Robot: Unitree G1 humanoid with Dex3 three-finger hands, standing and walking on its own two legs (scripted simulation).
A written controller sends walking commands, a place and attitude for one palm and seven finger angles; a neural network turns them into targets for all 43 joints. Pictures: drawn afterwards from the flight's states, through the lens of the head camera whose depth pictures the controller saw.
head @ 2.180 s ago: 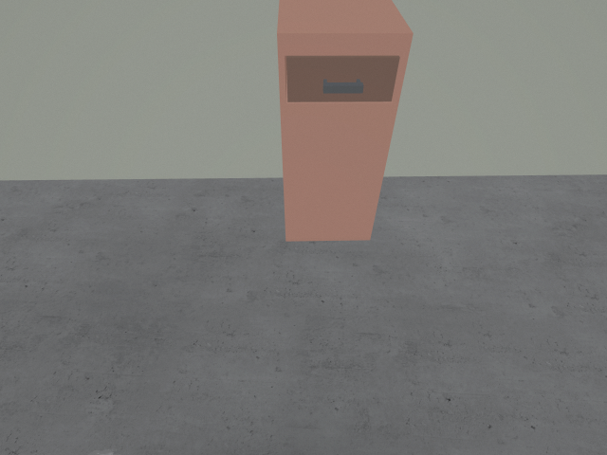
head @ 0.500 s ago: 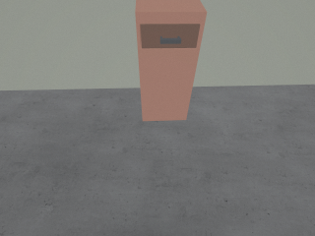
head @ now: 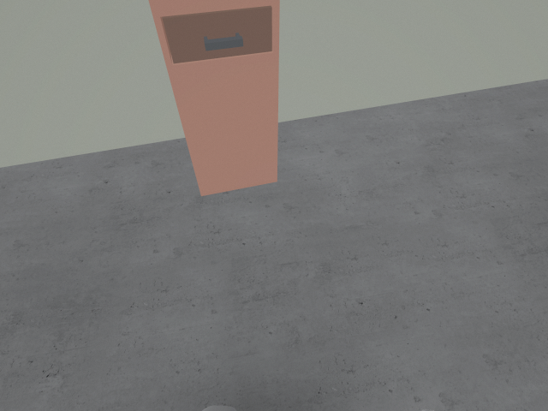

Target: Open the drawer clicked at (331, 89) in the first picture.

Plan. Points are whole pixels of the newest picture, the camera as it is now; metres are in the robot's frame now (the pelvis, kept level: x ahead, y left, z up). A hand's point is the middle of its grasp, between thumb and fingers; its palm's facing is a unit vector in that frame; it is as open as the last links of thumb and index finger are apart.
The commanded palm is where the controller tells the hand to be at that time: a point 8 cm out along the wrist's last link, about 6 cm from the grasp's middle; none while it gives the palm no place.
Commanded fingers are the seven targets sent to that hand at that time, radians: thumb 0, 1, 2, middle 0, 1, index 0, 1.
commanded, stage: walk to a spot facing it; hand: left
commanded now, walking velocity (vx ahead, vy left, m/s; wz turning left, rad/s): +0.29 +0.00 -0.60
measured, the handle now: (222, 40) +1.11 +0.27 -0.02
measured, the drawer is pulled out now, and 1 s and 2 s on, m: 0.00 0.00 0.00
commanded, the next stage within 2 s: turn to face it in 1.16 s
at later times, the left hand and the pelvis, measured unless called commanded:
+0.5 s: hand (234, 322) +0.29 +0.11 -0.17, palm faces -0.42 -0.89 -0.16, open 7.4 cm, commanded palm none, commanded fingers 0.00 0.90 0.90 -0.20 -0.30 -0.20 -0.30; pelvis +0.10 -0.02 -0.01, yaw -21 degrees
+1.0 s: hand (260, 278) +0.40 +0.07 -0.19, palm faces -0.43 -0.89 -0.17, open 7.3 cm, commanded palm none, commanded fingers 0.00 0.90 0.90 -0.20 -0.30 -0.20 -0.30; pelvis +0.28 -0.09 -0.01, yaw -30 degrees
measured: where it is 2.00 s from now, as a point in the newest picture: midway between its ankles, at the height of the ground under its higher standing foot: (354, 338)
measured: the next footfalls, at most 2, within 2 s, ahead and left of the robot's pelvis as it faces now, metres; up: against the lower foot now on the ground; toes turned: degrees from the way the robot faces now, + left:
left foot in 0.10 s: +0.01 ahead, +0.13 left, +0.00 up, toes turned -3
right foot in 0.56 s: +0.22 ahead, -0.19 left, +0.00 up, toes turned -30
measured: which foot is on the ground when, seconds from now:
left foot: up 0.00-0.08, down 0.10-0.56, up 0.58-0.94, down 0.96-1.00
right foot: down 0.00-0.08, up 0.10-0.54, down 0.56-0.96, up 0.98-1.00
